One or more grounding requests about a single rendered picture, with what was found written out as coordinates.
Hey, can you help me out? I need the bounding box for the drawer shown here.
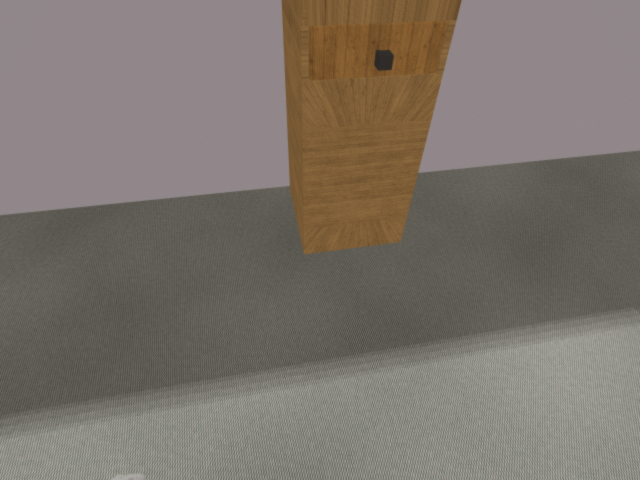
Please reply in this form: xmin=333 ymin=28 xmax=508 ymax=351
xmin=309 ymin=21 xmax=448 ymax=81

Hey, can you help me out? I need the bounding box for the cabinet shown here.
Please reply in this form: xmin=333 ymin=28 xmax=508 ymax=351
xmin=282 ymin=0 xmax=462 ymax=254

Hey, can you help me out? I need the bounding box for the handle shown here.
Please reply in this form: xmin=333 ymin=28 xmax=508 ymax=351
xmin=374 ymin=50 xmax=394 ymax=71

